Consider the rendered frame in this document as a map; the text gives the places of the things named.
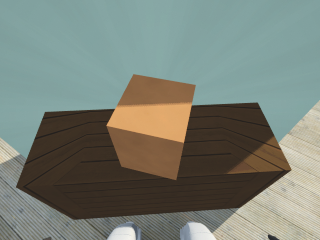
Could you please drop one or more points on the carton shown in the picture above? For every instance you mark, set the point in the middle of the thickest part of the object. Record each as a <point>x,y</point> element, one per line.
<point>149,124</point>

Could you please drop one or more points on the left robot thigh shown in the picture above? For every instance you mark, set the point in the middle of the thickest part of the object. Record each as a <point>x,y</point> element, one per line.
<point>126,231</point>

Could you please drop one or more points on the robot thigh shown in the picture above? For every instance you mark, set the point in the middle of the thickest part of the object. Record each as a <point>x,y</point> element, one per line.
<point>195,231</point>
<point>126,231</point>

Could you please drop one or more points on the right robot thigh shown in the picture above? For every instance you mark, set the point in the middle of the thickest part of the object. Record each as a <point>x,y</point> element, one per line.
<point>195,231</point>

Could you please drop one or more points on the pedestal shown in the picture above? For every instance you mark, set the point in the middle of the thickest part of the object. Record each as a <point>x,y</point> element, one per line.
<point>229,156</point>

